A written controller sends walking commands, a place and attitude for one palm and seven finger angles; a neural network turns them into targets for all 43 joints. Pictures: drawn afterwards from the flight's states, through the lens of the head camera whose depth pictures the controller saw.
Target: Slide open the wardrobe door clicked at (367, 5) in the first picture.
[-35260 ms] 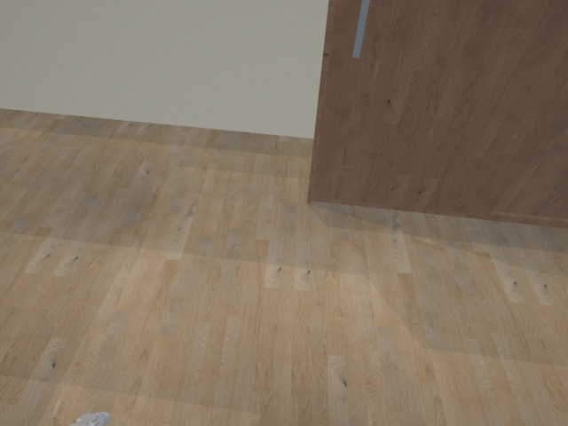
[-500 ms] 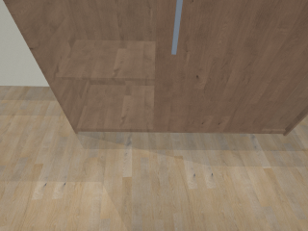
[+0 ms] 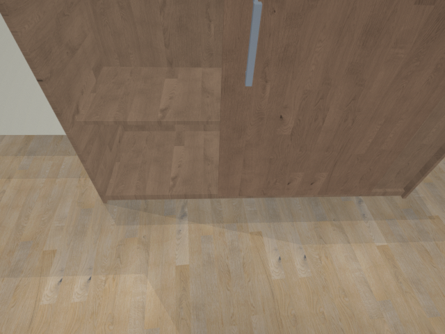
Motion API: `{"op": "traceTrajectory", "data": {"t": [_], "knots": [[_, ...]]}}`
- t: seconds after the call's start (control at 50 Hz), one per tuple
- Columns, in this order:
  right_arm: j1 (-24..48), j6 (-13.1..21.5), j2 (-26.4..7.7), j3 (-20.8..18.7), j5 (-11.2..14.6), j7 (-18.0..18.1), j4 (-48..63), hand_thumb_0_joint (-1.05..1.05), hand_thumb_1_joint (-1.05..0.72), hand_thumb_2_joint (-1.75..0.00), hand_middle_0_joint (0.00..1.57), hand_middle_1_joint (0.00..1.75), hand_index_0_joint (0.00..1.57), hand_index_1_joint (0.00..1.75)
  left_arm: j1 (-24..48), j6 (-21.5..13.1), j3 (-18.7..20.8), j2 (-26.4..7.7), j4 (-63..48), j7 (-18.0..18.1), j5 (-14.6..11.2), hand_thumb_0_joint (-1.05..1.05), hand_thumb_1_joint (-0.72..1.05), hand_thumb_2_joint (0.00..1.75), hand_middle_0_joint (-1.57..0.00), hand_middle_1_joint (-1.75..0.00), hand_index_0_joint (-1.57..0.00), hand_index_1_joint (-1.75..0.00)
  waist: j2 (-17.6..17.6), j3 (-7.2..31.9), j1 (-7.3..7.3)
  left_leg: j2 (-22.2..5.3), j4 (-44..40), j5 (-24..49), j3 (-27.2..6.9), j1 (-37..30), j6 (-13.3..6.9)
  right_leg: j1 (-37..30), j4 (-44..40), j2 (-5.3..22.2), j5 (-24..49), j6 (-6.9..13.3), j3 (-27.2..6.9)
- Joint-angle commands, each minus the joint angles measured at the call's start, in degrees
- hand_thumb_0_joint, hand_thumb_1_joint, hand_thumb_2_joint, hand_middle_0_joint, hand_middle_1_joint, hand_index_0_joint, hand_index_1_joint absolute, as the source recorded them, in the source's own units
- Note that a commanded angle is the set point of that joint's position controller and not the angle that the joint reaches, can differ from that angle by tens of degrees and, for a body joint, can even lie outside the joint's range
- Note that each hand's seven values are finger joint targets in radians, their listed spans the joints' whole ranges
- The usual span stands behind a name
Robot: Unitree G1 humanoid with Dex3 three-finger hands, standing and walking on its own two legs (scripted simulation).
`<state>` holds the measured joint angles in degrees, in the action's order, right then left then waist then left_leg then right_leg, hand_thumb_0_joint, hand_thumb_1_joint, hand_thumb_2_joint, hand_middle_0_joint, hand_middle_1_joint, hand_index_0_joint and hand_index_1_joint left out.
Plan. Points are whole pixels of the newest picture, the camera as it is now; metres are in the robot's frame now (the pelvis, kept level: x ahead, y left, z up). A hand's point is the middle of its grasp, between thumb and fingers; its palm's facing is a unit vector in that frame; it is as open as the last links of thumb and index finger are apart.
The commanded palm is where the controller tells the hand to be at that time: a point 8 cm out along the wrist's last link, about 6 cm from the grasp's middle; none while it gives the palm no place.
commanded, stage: let the arm hang, fingers relaxed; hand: left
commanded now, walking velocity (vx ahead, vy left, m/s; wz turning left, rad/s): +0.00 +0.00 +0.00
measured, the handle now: (251, 44) +0.87 -0.04 +0.11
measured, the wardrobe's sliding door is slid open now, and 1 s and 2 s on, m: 0.60 0.60 0.60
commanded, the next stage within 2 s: look to check the result in 0.04 s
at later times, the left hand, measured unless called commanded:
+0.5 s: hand out of the picture +0.01 +0.18 -0.18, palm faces +0.00 -0.98 -0.19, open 7.4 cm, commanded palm none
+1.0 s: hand out of the picture +0.03 +0.19 -0.17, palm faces -0.01 -0.97 -0.22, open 7.4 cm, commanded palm none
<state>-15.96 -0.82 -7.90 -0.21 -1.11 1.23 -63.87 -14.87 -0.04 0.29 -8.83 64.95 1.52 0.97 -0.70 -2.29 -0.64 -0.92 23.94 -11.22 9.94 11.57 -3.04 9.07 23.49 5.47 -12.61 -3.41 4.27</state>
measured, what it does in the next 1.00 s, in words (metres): stands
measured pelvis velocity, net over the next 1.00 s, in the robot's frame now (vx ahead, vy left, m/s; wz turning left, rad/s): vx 0.01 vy -0.01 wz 0.00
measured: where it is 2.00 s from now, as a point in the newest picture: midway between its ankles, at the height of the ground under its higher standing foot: outside the picture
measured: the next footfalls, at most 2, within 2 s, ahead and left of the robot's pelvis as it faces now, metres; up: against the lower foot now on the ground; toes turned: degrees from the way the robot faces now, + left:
none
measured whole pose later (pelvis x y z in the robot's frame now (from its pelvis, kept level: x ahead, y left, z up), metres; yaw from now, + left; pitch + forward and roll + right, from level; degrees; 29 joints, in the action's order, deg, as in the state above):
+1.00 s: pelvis +0.01 -0.01 +0.00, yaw +0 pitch -1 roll +0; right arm -11.3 -0.4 -11.8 -0.6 -0.8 0.8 -64.5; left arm -11.3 -0.7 0.4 -12.4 65.2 0.8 1.0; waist -0.6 -3.5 -0.5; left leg -1.3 21.4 -10.2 9.6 9.9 -2.3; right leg 7.4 21.2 4.8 -12.0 -2.8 4.6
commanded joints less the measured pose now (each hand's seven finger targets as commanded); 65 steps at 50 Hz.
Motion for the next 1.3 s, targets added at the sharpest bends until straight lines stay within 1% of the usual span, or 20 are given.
{"op": "traceTrajectory", "data": {"t": [0.0, 0.02, 0.06, 0.12, 0.2, 0.28, 0.5, 0.54, 0.6, 0.64, 0.68, 0.74, 0.8, 0.82, 0.9, 0.94, 1.0, 1.12, 1.2, 1.28], "knots": [[-3.2, 1.0, -6.4, -1.2, -0.2, 0.1, 1.6, 0.0, -0.9, -0.9, 0.2, 0.3, 0.2, 0.3, -3.4, -0.4, 1.0, -5.3, -1.7, 0.4, 0.2, 0.0, 0.9, 0.9, -0.2, -0.3, -0.2, -0.3, 2.3, -1.7, -0.03, -6.7, -7.8, -1.6, -8.2, 0.3, 0.6, 3.0, -3.4, 1.4, 1.7, 2.7, -2.2], [-3.3, 1.0, -6.7, -1.3, 0.0, 0.1, 1.8, 0.0, -0.9, -0.9, 0.2, 0.3, 0.2, 0.3, -3.6, -0.4, 1.0, -5.5, -1.7, 0.4, 0.3, 0.0, 0.9, 0.9, -0.2, -0.3, -0.2, -0.3, 1.6, -1.7, 0.12, -6.6, -7.4, -0.8, -8.2, 0.0, 0.5, 3.0, -3.4, 1.3, 2.0, 2.7, -2.3], [-3.0, 1.1, -6.5, -1.3, -0.1, 0.1, 1.7, 0.0, -0.9, -0.9, 0.2, 0.3, 0.2, 0.3, -3.6, -0.3, 1.0, -5.4, -1.6, 0.4, 0.2, 0.0, 0.9, 0.9, -0.2, -0.3, -0.2, -0.3, 2.4, -1.6, 0.07, -6.7, -7.8, -1.2, -8.3, -0.2, 0.5, 3.1, -3.2, 1.5, 2.0, 2.6, -2.2], [-3.0, 1.1, -7.2, -1.5, 0.0, 0.1, 1.9, 0.0, -0.9, -0.9, 0.2, 0.3, 0.2, 0.3, -3.6, -0.5, 1.1, -5.7, -1.8, 0.4, 0.4, 0.0, 0.9, 0.9, -0.2, -0.3, -0.2, -0.3, 1.2, -1.6, 0.09, -6.8, -7.7, -0.6, -8.4, -0.1, 0.4, 3.0, -3.1, 1.4, 2.3, 2.6, -2.2], [-2.7, 1.2, -7.2, -1.4, -0.1, 0.2, 1.7, 0.0, -0.9, -0.9, 0.2, 0.3, 0.2, 0.3, -3.2, -0.4, 1.1, -5.6, -1.7, 0.4, 0.3, 0.0, 0.9, 0.9, -0.2, -0.3, -0.2, -0.3, 2.0, -1.6, -0.11, -7.0, -8.2, -1.5, -8.4, -0.5, 0.4, 3.3, -3.0, 1.4, 2.0, 2.6, -2.3], [-2.2, 1.2, -7.3, -1.5, 0.0, 0.1, 1.7, 0.0, -0.9, -0.9, 0.2, 0.3, 0.2, 0.3, -3.1, -0.5, 1.2, -6.1, -1.7, 0.3, 0.3, 0.0, 0.9, 0.9, -0.2, -0.3, -0.2, -0.3, 0.8, -1.0, -0.02, -6.7, -7.6, -0.4, -8.1, -1.1, 0.3, 3.1, -3.4, 1.7, 2.6, 2.7, -2.5], [-0.5, 1.3, -8.7, -1.6, 0.0, -0.1, 1.6, 0.0, -0.9, -0.9, 0.2, 0.3, 0.2, 0.3, -1.4, -0.8, 1.2, -7.6, -1.8, 0.2, 0.2, 0.0, 0.9, 0.9, -0.2, -0.3, -0.2, -0.3, 1.0, -1.1, -0.03, -6.7, -7.5, 0.8, -8.0, -1.7, 0.5, 2.7, -4.3, 2.0, 3.1, 2.9, -3.0], [0.0, 1.2, -8.7, -1.7, 0.1, -0.1, 1.7, 0.0, -0.9, -0.9, 0.2, 0.3, 0.2, 0.3, -1.2, -0.9, 1.2, -7.7, -1.8, 0.2, 0.2, 0.0, 0.9, 0.9, -0.2, -0.3, -0.2, -0.3, 0.2, -1.0, -0.07, -6.7, -7.2, 1.0, -7.7, -2.2, 0.6, 2.9, -4.8, 2.1, 2.9, 2.9, -3.0], [0.4, 1.2, -9.2, -1.7, 0.0, -0.1, 1.6, 0.0, -0.9, -0.9, 0.2, 0.3, 0.2, 0.3, -0.5, -0.9, 1.2, -8.2, -1.9, 0.1, 0.2, 0.0, 0.9, 0.9, -0.2, -0.3, -0.2, -0.3, 1.5, -1.3, -0.09, -6.7, -7.7, 0.0, -8.0, -2.0, 0.7, 2.8, -5.0, 2.1, 2.3, 3.1, -3.1], [0.6, 1.2, -9.3, -1.7, 0.1, -0.2, 1.6, 0.0, -0.9, -0.9, 0.2, 0.3, 0.2, 0.3, -0.3, -0.9, 1.2, -8.5, -2.0, 0.1, 0.2, 0.0, 0.9, 0.9, -0.2, -0.3, -0.2, -0.3, 0.8, -1.2, -0.04, -6.7, -7.7, -0.2, -8.0, -1.7, 0.8, 2.5, -5.3, 2.1, 2.0, 3.1, -3.2], [1.2, 1.3, -9.6, -1.7, 0.0, -0.2, 1.5, 0.0, -0.9, -0.9, 0.2, 0.3, 0.2, 0.3, 0.1, -0.9, 1.2, -8.7, -1.9, 0.0, 0.2, 0.0, 0.9, 0.9, -0.2, -0.3, -0.2, -0.3, 1.5, -1.3, -0.01, -6.8, -8.0, -0.1, -8.1, -2.1, 0.8, 2.7, -5.3, 2.2, 2.2, 3.1, -3.1], [1.6, 1.4, -10.3, -1.8, 0.1, -0.2, 1.6, 0.0, -0.9, -0.9, 0.2, 0.3, 0.2, 0.3, 0.6, -1.1, 1.4, -9.3, -2.0, 0.0, 0.2, 0.0, 0.9, 0.9, -0.2, -0.3, -0.2, -0.3, 0.8, -0.2, 0.03, -6.9, -7.7, 1.9, -8.1, -2.6, 0.8, 1.8, -5.4, 2.3, 3.3, 3.1, -3.1], [2.1, 1.5, -10.9, -1.8, 0.1, -0.1, 1.6, 0.0, -0.9, -0.9, 0.2, 0.3, 0.2, 0.3, 1.1, -1.1, 1.4, -9.8, -2.1, -0.1, 0.2, 0.0, 0.9, 0.9, -0.2, -0.3, -0.2, -0.3, 1.5, 0.0, 0.02, -7.0, -7.8, 2.2, -8.2, -3.1, 0.8, 1.8, -5.6, 2.3, 3.5, 3.2, -3.4], [2.3, 1.4, -11.2, -1.9, 0.2, -0.2, 1.7, 0.0, -0.9, -0.9, 0.2, 0.3, 0.2, 0.3, 1.1, -1.2, 1.4, -10.2, -2.2, -0.1, 0.2, 0.0, 0.9, 0.9, -0.2, -0.3, -0.2, -0.3, 0.2, 0.0, 0.13, -7.1, -7.5, 2.7, -8.2, -3.2, 0.8, 1.8, -5.7, 2.3, 3.7, 3.2, -3.1], [3.2, 1.6, -11.9, -1.9, 0.1, -0.2, 1.5, 0.0, -0.9, -0.9, 0.2, 0.3, 0.2, 0.3, 2.0, -1.3, 1.4, -10.8, -2.1, -0.2, 0.1, 0.0, 0.9, 0.9, -0.2, -0.3, -0.2, -0.3, 1.2, 0.2, 0.09, -7.2, -7.9, 3.1, -8.3, -3.5, 0.8, 1.4, -6.0, 2.5, 3.9, 3.3, -3.5], [3.5, 1.6, -12.0, -1.9, 0.2, -0.3, 1.5, 0.0, -0.9, -0.9, 0.2, 0.3, 0.2, 0.3, 2.4, -1.4, 1.4, -11.2, -2.0, -0.2, 0.1, 0.0, 0.9, 0.9, -0.2, -0.3, -0.2, -0.3, 0.1, 0.1, 0.15, -7.2, -7.9, 3.4, -8.3, -3.3, 0.9, 1.0, -6.4, 2.7, 3.9, 3.3, -3.3], [4.1, 1.7, -12.9, -1.9, 0.1, -0.2, 1.5, 0.0, -0.9, -0.9, 0.2, 0.3, 0.2, 0.3, 3.0, -1.4, 1.5, -11.8, -2.0, -0.3, 0.1, 0.0, 0.9, 0.9, -0.2, -0.3, -0.2, -0.3, 1.4, 0.5, 0.15, -7.3, -8.2, 3.5, -8.6, -3.7, 0.9, 0.7, -6.6, 2.6, 3.8, 3.4, -3.5], [5.6, 1.9, -14.5, -2.0, 0.3, -0.3, 1.7, 0.0, -0.9, -0.9, 0.2, 0.3, 0.2, 0.3, 4.0, -1.7, 1.7, -13.3, -2.2, -0.4, 0.2, 0.0, 0.9, 0.9, -0.2, -0.3, -0.2, -0.3, 0.7, 2.1, 0.22, -7.6, -7.9, 6.5, -8.8, -5.0, 0.9, -0.4, -7.2, 2.9, 5.6, 3.5, -3.5], [6.8, 2.0, -15.5, -2.0, 0.2, -0.3, 1.6, 0.0, -0.9, -0.9, 0.2, 0.3, 0.2, 0.3, 5.0, -1.8, 1.7, -14.5, -2.3, -0.5, 0.1, 0.0, 0.9, 0.9, -0.2, -0.3, -0.2, -0.3, 1.5, 1.8, 0.2, -7.8, -8.4, 7.4, -8.9, -5.4, 0.9, -0.7, -7.7, 3.2, 6.2, 3.7, -3.6], [7.8, 2.1, -16.6, -2.1, 0.2, -0.4, 1.7, 0.0, -0.9, -0.9, 0.2, 0.3, 0.2, 0.3, 5.8, -2.0, 1.9, -15.5, -2.4, -0.6, 0.1, 0.0, 0.9, 0.9, -0.2, -0.3, -0.2, -0.3, 0.6, 2.1, 0.26, -7.9, -8.6, 8.1, -9.1, -5.8, 1.0, -1.2, -8.2, 3.4, 6.8, 3.7, -3.5]]}}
